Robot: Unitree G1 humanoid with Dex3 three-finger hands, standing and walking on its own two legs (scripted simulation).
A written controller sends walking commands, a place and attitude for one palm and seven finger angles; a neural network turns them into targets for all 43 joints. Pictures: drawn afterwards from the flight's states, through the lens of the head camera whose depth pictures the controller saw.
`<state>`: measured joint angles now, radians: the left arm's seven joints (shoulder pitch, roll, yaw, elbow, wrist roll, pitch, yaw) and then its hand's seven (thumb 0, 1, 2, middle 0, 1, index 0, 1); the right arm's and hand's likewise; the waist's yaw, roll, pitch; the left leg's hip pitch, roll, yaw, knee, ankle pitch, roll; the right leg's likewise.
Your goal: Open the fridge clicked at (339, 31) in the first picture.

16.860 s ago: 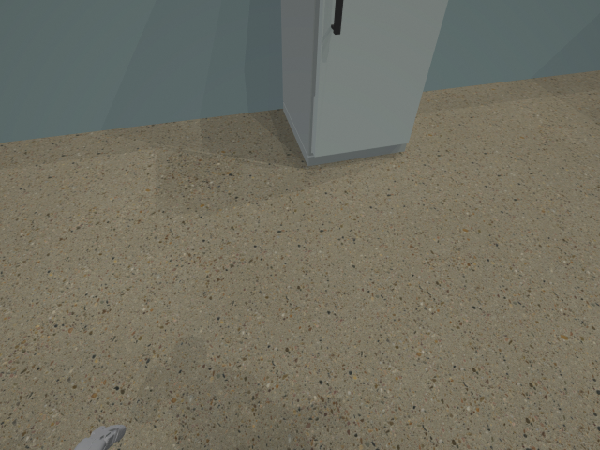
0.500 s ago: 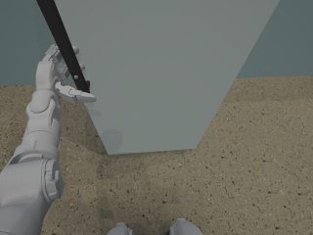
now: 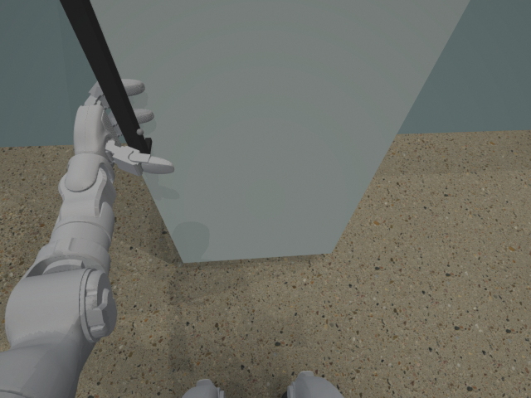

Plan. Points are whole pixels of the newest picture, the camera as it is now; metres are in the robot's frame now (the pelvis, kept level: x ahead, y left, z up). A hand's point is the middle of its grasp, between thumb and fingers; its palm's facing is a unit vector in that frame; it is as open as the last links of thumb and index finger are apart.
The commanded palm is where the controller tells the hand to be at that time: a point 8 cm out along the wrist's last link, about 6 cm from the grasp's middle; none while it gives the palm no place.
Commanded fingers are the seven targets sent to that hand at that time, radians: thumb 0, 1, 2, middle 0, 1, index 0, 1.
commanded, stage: slide the fingers in behind the handle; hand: left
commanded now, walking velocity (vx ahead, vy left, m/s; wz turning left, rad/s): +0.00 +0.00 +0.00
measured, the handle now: (95, 29) +0.54 +0.19 +0.23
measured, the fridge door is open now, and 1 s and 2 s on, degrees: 0 0 4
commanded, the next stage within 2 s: grip the handle and tug to test in 0.40 s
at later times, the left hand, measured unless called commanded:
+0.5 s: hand (142, 130) +0.49 +0.16 +0.10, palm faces +0.03 -1.00 -0.01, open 14.0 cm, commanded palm +0.46 +0.21 +0.10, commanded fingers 0.00 -0.45 0.32 -0.31 -1.21 -0.31 -1.21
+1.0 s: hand (140, 131) +0.49 +0.16 +0.11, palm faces +0.03 -1.00 -0.01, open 8.6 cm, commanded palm +0.46 +0.21 +0.10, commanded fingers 0.00 0.71 0.82 -0.43 -1.37 -0.43 -1.37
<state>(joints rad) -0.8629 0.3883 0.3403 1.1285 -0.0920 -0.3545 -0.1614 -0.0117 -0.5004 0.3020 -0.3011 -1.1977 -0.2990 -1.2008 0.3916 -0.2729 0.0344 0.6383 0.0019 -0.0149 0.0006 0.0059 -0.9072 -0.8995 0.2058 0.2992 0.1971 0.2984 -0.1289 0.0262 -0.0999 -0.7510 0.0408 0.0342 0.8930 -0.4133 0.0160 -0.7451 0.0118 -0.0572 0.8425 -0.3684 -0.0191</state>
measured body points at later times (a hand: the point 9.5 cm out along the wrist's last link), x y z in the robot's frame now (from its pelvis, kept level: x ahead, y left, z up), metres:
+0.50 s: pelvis +0.00 +0.00 +0.00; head +0.09 +0.01 +0.44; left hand +0.48 +0.22 +0.11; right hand +0.03 -0.26 -0.12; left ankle +0.01 +0.11 -0.69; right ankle +0.02 -0.11 -0.69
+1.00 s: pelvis +0.00 +0.00 +0.00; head +0.09 +0.01 +0.44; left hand +0.48 +0.22 +0.11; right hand +0.04 -0.26 -0.12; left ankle +0.01 +0.11 -0.69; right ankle +0.02 -0.11 -0.69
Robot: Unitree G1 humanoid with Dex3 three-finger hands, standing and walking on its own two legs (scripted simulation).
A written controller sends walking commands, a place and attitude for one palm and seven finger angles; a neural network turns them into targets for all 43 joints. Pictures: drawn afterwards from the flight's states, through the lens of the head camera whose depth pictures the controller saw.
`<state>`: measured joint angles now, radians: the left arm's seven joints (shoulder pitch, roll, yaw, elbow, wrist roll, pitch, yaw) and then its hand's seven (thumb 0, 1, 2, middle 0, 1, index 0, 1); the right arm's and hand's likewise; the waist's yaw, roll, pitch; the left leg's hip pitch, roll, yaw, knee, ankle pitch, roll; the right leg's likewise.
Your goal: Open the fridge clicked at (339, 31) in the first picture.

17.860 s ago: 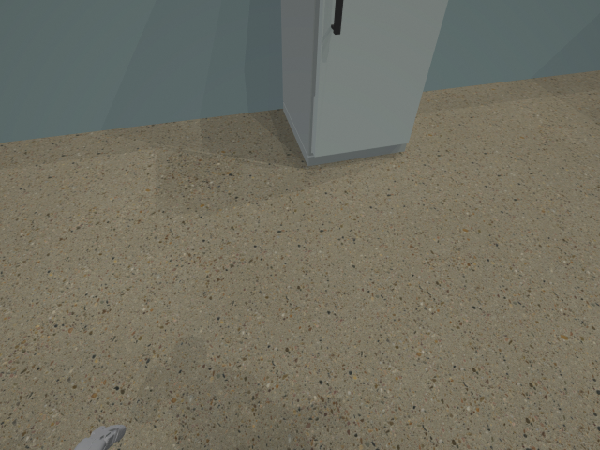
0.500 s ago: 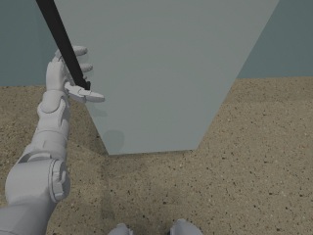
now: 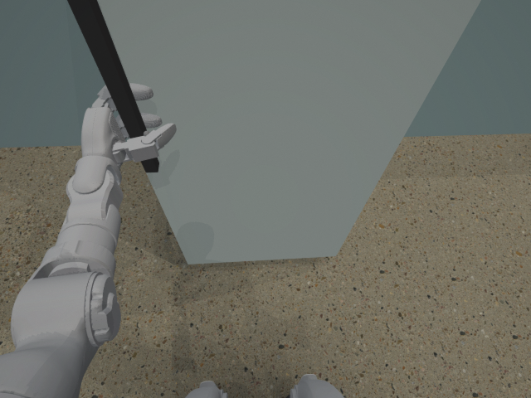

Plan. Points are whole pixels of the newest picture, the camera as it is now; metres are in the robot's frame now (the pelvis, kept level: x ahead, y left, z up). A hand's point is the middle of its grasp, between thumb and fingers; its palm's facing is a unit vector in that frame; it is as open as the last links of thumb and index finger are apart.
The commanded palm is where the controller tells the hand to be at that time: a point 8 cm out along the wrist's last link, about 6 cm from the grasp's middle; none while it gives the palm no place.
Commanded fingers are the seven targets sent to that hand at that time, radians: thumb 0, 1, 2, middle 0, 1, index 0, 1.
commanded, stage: grip the handle and tug to test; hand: left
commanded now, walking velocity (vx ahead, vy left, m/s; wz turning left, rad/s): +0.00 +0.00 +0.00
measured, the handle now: (104, 33) +0.54 +0.19 +0.23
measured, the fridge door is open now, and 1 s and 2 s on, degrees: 0 4 30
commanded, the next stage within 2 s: pull the door a little, standing still in 0.92 s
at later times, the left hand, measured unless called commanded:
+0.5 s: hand (146, 134) +0.48 +0.16 +0.11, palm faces +0.04 -1.00 -0.01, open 5.5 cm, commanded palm +0.45 +0.20 +0.10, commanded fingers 0.00 0.90 0.90 -0.45 -1.40 -0.45 -1.40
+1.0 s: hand (146, 150) +0.45 +0.16 +0.10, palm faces +0.02 -1.00 -0.01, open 5.7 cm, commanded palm +0.42 +0.20 +0.10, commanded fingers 0.00 0.90 0.90 -0.45 -1.40 -0.45 -1.40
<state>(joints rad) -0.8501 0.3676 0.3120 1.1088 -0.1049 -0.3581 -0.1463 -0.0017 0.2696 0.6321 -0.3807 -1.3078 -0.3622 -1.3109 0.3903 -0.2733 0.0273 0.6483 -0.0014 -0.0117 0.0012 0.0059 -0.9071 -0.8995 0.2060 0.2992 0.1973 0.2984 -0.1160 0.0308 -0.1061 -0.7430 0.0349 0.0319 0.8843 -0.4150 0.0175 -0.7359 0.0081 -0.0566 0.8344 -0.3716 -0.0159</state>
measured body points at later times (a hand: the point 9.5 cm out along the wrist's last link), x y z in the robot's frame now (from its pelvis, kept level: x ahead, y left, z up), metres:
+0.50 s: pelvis +0.00 +0.00 +0.00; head +0.08 +0.00 +0.44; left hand +0.47 +0.21 +0.11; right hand +0.03 -0.26 -0.12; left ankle +0.00 +0.11 -0.69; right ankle +0.01 -0.11 -0.69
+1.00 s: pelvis +0.03 +0.00 +0.01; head +0.08 +0.00 +0.46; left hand +0.44 +0.21 +0.11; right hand +0.08 -0.26 -0.11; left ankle +0.00 +0.11 -0.69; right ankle +0.01 -0.11 -0.69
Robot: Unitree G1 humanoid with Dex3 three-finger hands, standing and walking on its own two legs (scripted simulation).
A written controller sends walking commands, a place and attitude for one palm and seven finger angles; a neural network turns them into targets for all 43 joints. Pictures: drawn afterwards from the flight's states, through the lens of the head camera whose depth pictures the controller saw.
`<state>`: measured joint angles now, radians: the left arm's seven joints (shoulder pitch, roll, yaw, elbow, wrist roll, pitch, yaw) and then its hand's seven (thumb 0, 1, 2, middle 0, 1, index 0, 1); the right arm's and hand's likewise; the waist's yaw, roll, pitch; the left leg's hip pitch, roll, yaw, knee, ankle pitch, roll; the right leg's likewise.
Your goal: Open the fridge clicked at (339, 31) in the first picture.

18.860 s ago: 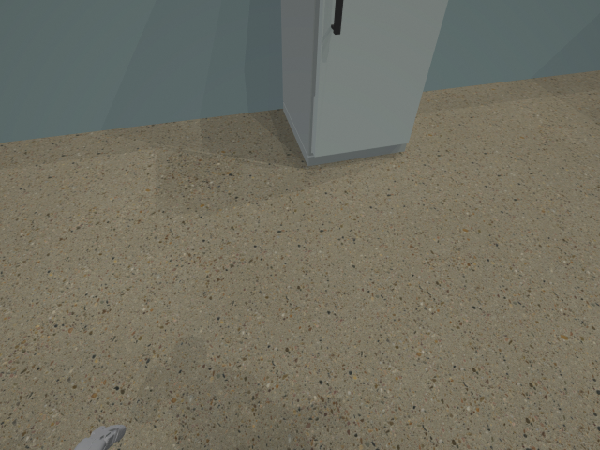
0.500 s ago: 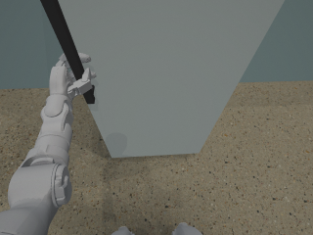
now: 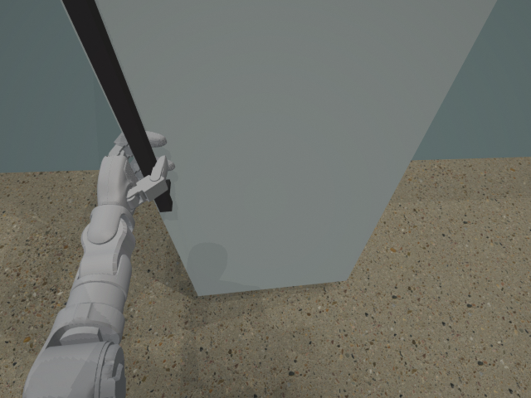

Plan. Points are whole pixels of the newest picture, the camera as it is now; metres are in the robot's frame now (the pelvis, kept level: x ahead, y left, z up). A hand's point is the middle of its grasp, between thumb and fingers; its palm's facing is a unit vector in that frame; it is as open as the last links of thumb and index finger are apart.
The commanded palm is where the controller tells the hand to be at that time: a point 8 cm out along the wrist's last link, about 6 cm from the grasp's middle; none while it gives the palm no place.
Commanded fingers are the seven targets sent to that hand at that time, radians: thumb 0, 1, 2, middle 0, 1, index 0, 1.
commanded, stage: pull the door a little, standing still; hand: left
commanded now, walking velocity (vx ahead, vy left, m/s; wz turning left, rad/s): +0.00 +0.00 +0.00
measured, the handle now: (123, 87) +0.48 +0.19 +0.22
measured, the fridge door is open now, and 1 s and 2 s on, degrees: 4 30 73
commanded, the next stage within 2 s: walk backward, drawing the door open in 0.24 s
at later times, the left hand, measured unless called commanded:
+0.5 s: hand (167, 232) +0.33 +0.14 +0.09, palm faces +0.04 -0.99 -0.12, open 6.0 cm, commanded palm +0.30 +0.19 +0.09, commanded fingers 0.00 0.90 0.90 -0.45 -1.40 -0.45 -1.40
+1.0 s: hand (209, 312) +0.22 +0.07 +0.09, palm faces +0.15 -0.97 -0.20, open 6.0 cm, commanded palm +0.18 +0.11 +0.09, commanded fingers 0.00 0.90 0.90 -0.45 -1.40 -0.45 -1.40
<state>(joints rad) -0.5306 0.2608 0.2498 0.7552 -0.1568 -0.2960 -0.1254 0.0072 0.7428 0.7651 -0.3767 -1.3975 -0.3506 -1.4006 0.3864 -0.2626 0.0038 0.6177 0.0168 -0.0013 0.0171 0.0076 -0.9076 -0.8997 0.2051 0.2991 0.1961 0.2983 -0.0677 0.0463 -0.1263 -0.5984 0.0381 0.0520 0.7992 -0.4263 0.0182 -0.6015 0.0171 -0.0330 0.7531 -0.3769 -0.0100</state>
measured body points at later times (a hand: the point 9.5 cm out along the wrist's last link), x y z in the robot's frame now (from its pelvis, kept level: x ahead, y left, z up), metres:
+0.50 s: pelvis -0.02 +0.00 +0.02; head -0.01 -0.01 +0.47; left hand +0.32 +0.19 +0.10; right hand +0.10 -0.24 -0.09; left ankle -0.03 +0.10 -0.71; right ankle -0.01 -0.12 -0.71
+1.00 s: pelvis -0.08 -0.08 +0.02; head -0.05 -0.12 +0.47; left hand +0.21 +0.12 +0.11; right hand +0.12 -0.28 -0.09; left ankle -0.03 +0.10 -0.71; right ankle -0.01 -0.12 -0.71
